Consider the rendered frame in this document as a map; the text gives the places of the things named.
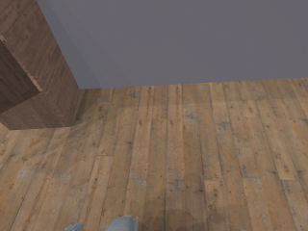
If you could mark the robot left thigh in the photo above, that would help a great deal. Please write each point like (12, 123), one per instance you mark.
(123, 224)

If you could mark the cupboard door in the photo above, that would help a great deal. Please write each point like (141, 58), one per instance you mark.
(15, 85)

